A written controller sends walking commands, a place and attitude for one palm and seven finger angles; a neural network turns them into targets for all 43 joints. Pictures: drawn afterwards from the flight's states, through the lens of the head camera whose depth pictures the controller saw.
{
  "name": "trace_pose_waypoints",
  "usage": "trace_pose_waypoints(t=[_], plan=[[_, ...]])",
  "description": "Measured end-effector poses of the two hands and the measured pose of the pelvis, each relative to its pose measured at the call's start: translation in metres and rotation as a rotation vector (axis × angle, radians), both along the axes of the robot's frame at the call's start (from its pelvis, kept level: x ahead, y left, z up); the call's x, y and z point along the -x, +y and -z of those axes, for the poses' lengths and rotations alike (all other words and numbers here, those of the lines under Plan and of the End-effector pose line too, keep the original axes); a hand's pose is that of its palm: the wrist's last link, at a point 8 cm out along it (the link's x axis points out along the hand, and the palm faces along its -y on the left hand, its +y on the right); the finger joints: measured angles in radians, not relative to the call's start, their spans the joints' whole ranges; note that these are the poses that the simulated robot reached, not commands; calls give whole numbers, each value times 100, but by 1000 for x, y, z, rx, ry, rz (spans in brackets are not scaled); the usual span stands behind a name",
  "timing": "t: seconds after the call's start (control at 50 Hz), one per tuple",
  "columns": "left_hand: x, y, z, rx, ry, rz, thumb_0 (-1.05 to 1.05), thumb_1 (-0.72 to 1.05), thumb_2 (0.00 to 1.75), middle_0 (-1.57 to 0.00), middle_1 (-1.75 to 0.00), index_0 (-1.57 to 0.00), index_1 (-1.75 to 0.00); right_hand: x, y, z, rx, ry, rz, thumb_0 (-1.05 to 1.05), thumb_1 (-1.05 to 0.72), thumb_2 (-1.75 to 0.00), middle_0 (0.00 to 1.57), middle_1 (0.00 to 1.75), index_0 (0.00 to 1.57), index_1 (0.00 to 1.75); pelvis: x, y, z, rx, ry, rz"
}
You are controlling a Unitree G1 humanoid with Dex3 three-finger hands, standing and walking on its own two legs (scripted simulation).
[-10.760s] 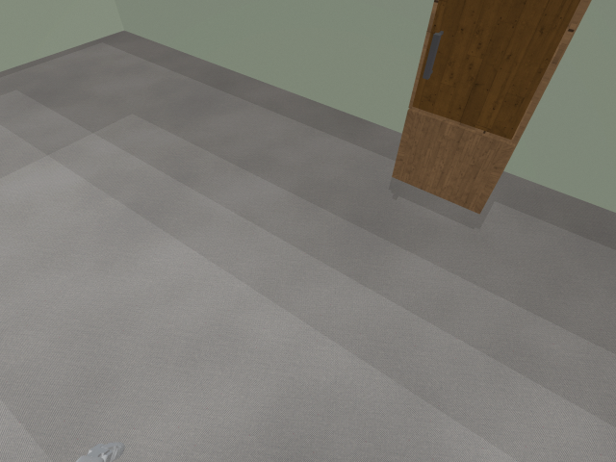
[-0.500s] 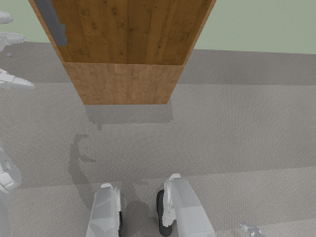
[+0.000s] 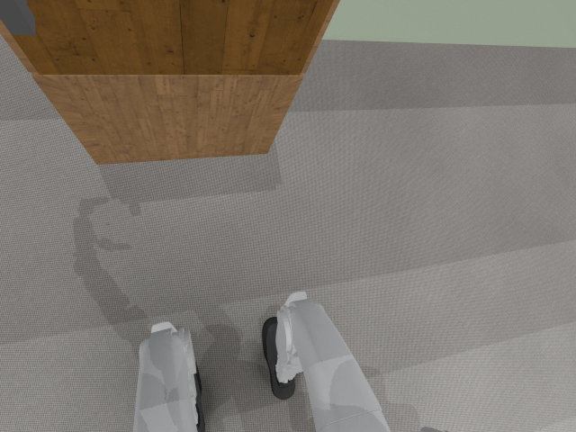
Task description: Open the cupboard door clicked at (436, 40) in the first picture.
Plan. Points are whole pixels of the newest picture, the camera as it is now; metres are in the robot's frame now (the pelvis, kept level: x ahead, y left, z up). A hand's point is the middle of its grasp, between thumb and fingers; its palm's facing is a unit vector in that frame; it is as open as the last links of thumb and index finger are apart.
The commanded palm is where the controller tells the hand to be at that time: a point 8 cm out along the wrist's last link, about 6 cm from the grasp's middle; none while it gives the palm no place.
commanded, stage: move the hooked fingers beside the handle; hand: left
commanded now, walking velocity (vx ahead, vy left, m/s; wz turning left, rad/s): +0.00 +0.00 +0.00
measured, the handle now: out of the picture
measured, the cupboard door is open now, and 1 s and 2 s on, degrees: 0 0 0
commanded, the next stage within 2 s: slide the fingers in behind the handle in 0.68 s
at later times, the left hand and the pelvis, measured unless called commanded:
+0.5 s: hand out of the picture +0.57 +0.30 +0.07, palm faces +0.04 -1.00 -0.03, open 13.9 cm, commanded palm +0.57 +0.30 +0.06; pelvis +0.02 +0.00 +0.02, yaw +0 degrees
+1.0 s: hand out of the picture +0.56 +0.29 +0.06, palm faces +0.03 -1.00 -0.02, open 14.0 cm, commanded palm +0.57 +0.29 +0.06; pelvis +0.01 +0.00 +0.01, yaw +0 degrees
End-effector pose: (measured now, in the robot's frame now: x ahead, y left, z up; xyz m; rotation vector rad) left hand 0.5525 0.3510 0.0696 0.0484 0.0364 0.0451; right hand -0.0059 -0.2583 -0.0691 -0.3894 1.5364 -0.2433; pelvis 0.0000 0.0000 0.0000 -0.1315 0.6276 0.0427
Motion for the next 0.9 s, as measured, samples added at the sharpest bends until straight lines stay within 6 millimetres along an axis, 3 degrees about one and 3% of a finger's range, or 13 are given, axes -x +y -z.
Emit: trace_pose_waypoints(t=[0.12,0.4,0.64,0.9], plan=[[0,-1,9,3,4,5,-1,-50,30,-30,-120,-30,-120,4,9,-3,-18,29,24,0,-90,-90,21,30,20,30,-4,3,-4,3,5,5],[2,1,-5,8,30,-4,-1,-50,30,-30,-120,-30,-120,-18,8,-17,-22,-9,2,0,-90,-90,21,30,20,30,-14,4,-18,4,-15,-6],[7,0,8,9,11,-14,-1,-50,30,-30,-120,-30,-120,-31,-1,-13,-10,-29,-12,0,-90,-90,20,30,20,30,-15,2,-16,0,-15,0],[11,5,-2,15,5,3,-1,-50,30,-30,-120,-30,-120,-30,1,-9,-25,-24,-17,0,-90,-90,21,30,20,30,-12,0,-15,3,-20,-7]])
